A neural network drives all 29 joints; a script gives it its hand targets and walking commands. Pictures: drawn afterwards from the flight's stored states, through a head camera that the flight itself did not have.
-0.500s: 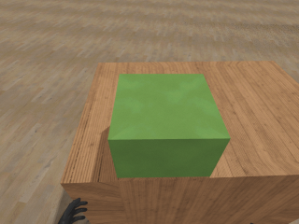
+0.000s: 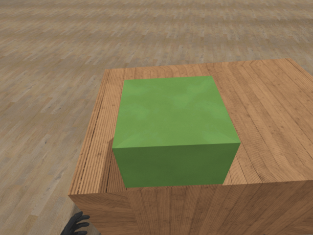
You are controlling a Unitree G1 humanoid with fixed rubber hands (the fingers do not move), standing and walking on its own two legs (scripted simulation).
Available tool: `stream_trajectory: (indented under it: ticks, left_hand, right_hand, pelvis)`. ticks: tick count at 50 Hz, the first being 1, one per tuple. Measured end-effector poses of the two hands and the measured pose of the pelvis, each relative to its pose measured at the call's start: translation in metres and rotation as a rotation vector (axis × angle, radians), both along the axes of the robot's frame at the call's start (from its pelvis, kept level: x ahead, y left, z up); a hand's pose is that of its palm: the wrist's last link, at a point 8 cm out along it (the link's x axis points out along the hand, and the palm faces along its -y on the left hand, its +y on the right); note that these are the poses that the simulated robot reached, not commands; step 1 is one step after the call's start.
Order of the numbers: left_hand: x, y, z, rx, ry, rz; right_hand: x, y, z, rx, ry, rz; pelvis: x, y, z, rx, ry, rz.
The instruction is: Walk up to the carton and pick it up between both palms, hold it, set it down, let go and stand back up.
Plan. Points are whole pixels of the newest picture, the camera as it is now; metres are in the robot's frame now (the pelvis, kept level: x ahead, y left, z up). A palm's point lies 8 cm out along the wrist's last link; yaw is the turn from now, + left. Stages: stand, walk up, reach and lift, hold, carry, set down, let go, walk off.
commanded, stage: stand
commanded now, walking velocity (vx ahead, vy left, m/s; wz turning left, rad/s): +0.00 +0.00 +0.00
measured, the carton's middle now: (170, 128) +0.46 -0.01 +0.00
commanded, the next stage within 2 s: none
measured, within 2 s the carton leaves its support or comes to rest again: neither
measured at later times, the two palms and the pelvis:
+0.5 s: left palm out of the picture +0.13 +0.26 -0.08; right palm out of the picture +0.10 -0.27 -0.09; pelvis +0.00 +0.00 +0.00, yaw +0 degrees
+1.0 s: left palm out of the picture +0.13 +0.26 -0.08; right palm out of the picture +0.10 -0.27 -0.10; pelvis +0.00 +0.00 +0.00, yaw +0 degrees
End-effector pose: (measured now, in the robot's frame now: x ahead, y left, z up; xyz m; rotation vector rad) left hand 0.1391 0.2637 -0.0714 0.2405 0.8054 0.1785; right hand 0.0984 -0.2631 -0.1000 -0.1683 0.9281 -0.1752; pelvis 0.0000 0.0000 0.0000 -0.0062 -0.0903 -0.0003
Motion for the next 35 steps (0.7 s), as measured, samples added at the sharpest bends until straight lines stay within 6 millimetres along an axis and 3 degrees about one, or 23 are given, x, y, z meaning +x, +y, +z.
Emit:
stream_trajectory:
  ticks: [35]
  left_hand:
    - [-0.004, -0.001, -0.012, -0.017, 0.050, 0.007]
  right_hand:
    - [0.003, -0.006, 0.004, -0.023, 0.013, 0.000]
  pelvis:
    - [0.005, -0.001, 0.000, 0.001, 0.008, 0.000]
